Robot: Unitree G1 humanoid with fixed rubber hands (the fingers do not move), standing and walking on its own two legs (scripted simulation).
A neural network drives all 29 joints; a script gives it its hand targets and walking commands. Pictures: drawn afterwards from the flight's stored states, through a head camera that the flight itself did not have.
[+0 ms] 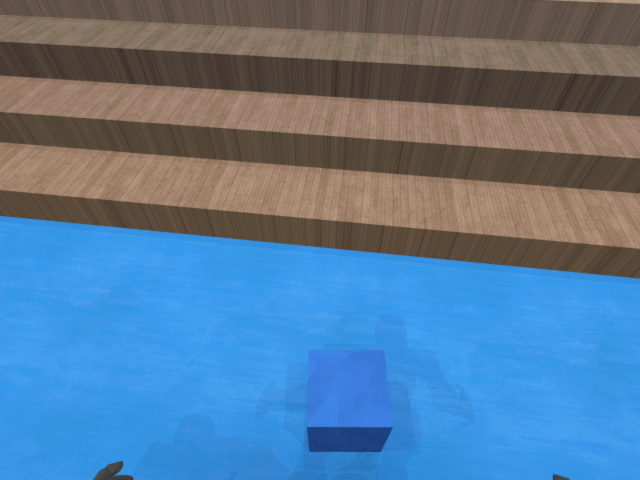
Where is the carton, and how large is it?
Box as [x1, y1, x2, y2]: [307, 350, 392, 451]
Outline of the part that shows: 309,350 307,432 309,451 380,451 392,427 383,350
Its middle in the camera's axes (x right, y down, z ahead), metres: +0.07 +0.47 +1.10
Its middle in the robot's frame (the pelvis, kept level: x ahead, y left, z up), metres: +0.43 -0.04 -0.66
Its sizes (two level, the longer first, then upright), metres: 0.210 0.200 0.250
